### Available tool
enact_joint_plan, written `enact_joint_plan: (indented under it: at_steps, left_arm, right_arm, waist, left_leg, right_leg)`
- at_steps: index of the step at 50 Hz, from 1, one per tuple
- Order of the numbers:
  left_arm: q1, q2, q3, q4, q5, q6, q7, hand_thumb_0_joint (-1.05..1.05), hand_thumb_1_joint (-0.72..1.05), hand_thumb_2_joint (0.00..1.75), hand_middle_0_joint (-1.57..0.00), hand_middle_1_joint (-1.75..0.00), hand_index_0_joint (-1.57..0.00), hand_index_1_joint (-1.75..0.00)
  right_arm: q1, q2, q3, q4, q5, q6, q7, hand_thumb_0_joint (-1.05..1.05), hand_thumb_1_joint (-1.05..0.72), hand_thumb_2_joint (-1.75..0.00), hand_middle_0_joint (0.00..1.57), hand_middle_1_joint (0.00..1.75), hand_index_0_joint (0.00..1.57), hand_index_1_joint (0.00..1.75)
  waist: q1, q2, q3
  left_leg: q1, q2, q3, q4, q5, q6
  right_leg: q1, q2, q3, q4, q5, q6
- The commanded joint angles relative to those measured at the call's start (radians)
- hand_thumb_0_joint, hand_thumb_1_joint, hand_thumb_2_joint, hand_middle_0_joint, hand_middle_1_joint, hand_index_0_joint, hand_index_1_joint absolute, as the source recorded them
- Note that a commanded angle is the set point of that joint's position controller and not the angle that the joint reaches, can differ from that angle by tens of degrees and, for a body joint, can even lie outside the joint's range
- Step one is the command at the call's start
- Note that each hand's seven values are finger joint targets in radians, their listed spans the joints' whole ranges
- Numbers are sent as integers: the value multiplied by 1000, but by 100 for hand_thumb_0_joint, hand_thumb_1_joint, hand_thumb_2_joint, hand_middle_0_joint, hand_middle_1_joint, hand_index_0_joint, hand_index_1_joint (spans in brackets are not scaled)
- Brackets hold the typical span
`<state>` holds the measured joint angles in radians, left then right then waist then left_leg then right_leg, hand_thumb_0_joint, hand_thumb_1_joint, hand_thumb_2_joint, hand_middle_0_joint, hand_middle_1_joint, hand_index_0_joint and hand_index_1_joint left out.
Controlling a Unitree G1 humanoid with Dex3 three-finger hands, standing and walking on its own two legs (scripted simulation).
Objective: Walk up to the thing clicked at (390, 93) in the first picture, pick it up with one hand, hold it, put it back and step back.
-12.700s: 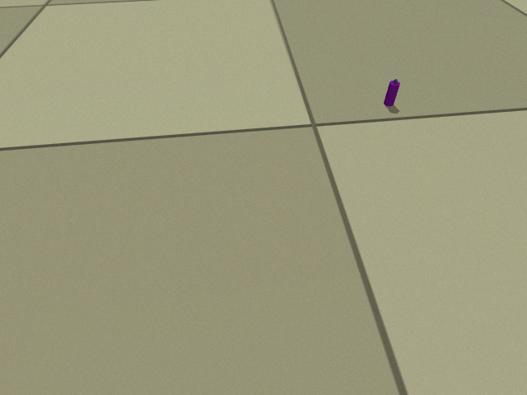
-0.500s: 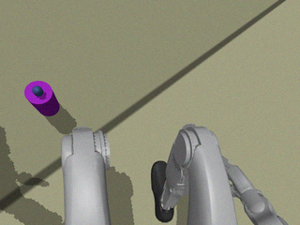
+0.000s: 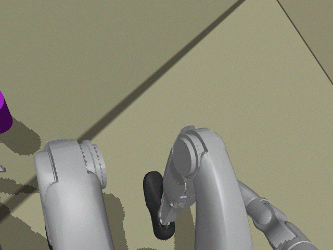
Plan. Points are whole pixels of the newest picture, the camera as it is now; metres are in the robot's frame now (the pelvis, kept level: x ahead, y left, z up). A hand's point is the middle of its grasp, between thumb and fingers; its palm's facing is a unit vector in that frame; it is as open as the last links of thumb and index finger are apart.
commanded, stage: close in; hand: left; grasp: from the side
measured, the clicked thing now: out of the picture +0.42 +0.30 -0.19
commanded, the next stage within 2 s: rest palm in 0.30 s
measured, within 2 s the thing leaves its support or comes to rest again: leaves its support in 1.48 s
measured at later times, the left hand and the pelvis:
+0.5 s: hand out of the picture +0.38 +0.29 -0.18, palm faces +0.38 -0.92 +0.00, open 16.9 cm; pelvis -0.01 +0.01 +0.00, yaw -2 degrees
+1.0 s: hand out of the picture +0.40 +0.29 -0.18, palm faces +0.41 -0.91 -0.01, open 9.6 cm; pelvis -0.01 +0.01 +0.00, yaw -3 degrees
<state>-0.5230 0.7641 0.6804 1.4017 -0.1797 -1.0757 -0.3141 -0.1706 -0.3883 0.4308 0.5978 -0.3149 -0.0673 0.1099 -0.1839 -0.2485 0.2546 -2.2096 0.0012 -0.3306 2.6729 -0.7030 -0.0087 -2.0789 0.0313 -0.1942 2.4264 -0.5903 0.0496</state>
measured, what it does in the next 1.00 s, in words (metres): stands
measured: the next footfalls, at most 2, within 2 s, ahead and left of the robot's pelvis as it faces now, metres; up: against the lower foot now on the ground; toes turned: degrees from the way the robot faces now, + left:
none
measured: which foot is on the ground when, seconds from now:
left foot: down 0.00-1.00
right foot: down 0.00-1.00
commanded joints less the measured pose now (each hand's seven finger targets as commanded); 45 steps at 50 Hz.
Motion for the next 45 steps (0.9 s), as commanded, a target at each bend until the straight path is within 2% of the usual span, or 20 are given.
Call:
enact_joint_plan:
  at_steps: [1,2,4,6,7,11,13,14,15,17,23,26,27,30,33,35,37,38,40,45]
  left_arm:
    - [-131,180,-51,-117,12,-100,56,0,-58,2,-7,-7,-7,-7]
    - [-138,168,-64,-109,12,-105,65,0,-58,2,-7,-7,-7,-6]
    - [-152,146,-98,-105,9,-115,79,0,-56,2,-7,-7,-7,-6]
    - [-163,134,-106,-89,8,-125,100,0,-53,3,-6,-6,-6,-5]
    - [-167,148,-103,-82,8,-130,115,0,-53,4,-6,-6,-6,-6]
    - [-194,162,-106,-64,22,-159,169,0,-52,6,-6,-7,-6,-6]
    - [-177,175,-94,-57,34,-173,200,0,-48,8,-6,-7,-6,-6]
    - [-176,185,-96,-42,46,-176,211,0,-47,10,-6,-7,-5,-7]
    - [-176,180,-100,-39,55,-181,223,0,-48,11,-6,-7,-5,-7]
    - [-168,182,-104,-43,65,-189,246,0,-41,12,-5,-7,-5,-7]
    - [-159,178,-115,-32,88,-197,293,0,-34,18,-10,-7,-7,-10]
    - [-184,177,-121,-40,91,-207,314,0,-11,31,-28,-25,-27,-26]
    - [-185,186,-120,-49,87,-210,320,0,-8,35,-30,-28,-28,-29]
    - [-202,182,-138,-37,98,-216,327,0,2,40,-35,-32,-33,-33]
    - [-222,198,-150,-34,109,-213,335,0,12,47,-41,-38,-39,-39]
    - [-199,201,-142,-25,109,-203,340,0,18,52,-45,-42,-43,-43]
    - [-209,198,-140,-16,109,-205,350,0,25,55,-48,-45,-46,-47]
    - [-192,198,-134,-15,110,-201,354,0,28,57,-51,-47,-49,-49]
    - [-216,205,-134,-14,114,-205,360,0,33,60,-55,-51,-53,-52]
    - [-216,207,-140,-14,120,-198,367,0,49,73,-67,-63,-65,-64]
  right_arm:
    - [8,-352,-119,-31,-21,18,-10,0,-93,-91,20,30,20,30]
    - [12,-356,-118,-32,-24,22,-7,0,-94,-91,20,30,20,30]
    - [2,-360,-113,-38,-25,25,-4,0,-93,-90,20,30,20,30]
    - [3,-364,-108,-39,-28,30,2,0,-93,-90,20,30,20,30]
    - [1,-363,-101,-42,-30,30,3,0,-92,-90,20,30,20,30]
    - [-7,-358,-83,-47,-44,37,10,0,-92,-90,20,30,20,30]
    - [-9,-355,-72,-55,-52,43,16,0,-91,-90,20,30,20,30]
    - [-16,-357,-75,-58,-50,46,16,0,-91,-90,20,30,20,30]
    - [-15,-362,-74,-57,-55,50,17,0,-91,-90,20,30,20,30]
    - [-13,-354,-62,-56,-63,53,22,0,-91,-90,20,30,20,30]
    - [-17,-365,-59,-58,-71,63,26,0,-90,-91,20,30,20,30]
    - [-16,-367,-52,-55,-74,66,31,0,-89,-90,20,30,20,30]
    - [-18,-362,-48,-57,-73,65,32,0,-88,-90,20,30,20,30]
    - [-22,-367,-48,-51,-78,67,30,0,-88,-90,20,30,20,30]
    - [-20,-364,-40,-46,-80,73,29,0,-88,-90,20,30,20,30]
    - [-21,-362,-40,-50,-79,74,27,0,-87,-90,20,30,20,30]
    - [-21,-362,-36,-47,-82,77,31,0,-87,-90,20,30,20,30]
    - [-21,-364,-37,-47,-83,77,30,0,-87,-90,20,30,20,30]
    - [-22,-370,-37,-50,-83,82,31,0,-87,-89,20,30,20,30]
    - [-29,-360,-32,-54,-83,85,31,0,-86,-89,20,30,20,30]
  waist:
    - [-75,541,-528]
    - [-90,532,-528]
    - [-102,512,-500]
    - [-118,491,-486]
    - [-110,479,-476]
    - [-124,464,-462]
    - [-110,477,-477]
    - [-107,483,-448]
    - [-120,494,-446]
    - [-114,501,-469]
    - [-134,505,-457]
    - [-151,514,-453]
    - [-142,504,-463]
    - [-163,503,-453]
    - [-167,515,-444]
    - [-155,497,-440]
    - [-163,507,-439]
    - [-153,507,-457]
    - [-169,515,-439]
    - [-164,499,-440]
  left_leg:
    - [397,56,93,-385,90,-34]
    - [392,55,85,-383,90,-34]
    - [377,56,73,-384,57,-30]
    - [371,55,57,-387,32,-31]
    - [349,54,59,-382,16,-25]
    - [334,54,55,-367,10,-21]
    - [352,57,49,-370,26,-25]
    - [338,59,49,-378,4,-24]
    - [352,60,40,-384,5,-29]
    - [351,59,49,-370,35,-26]
    - [375,67,32,-374,59,-32]
    - [382,70,16,-376,67,-35]
    - [374,68,24,-363,68,-29]
    - [382,72,19,-361,79,-32]
    - [375,74,18,-362,67,-31]
    - [370,73,22,-359,60,-28]
    - [371,73,14,-363,61,-30]
    - [391,75,15,-362,79,-32]
    - [387,77,2,-373,77,-36]
    - [379,76,11,-359,86,-29]
  right_leg:
    - [207,26,-131,-143,90,-63]
    - [210,29,-138,-141,92,-62]
    - [196,29,-143,-144,79,-59]
    - [196,28,-149,-146,66,-53]
    - [200,33,-147,-150,56,-53]
    - [218,36,-147,-156,58,-47]
    - [233,41,-154,-151,66,-48]
    - [211,41,-156,-150,46,-51]
    - [213,41,-162,-145,53,-49]
    - [248,48,-158,-147,79,-49]
    - [246,49,-170,-145,102,-46]
    - [248,50,-179,-138,115,-44]
    - [258,54,-172,-146,118,-45]
    - [255,53,-175,-148,132,-41]
    - [252,57,-178,-151,123,-43]
    - [256,58,-174,-162,117,-43]
    - [259,60,-182,-156,121,-42]
    - [267,60,-181,-155,135,-42]
    - [253,58,-189,-149,130,-43]
    - [269,60,-179,-158,142,-41]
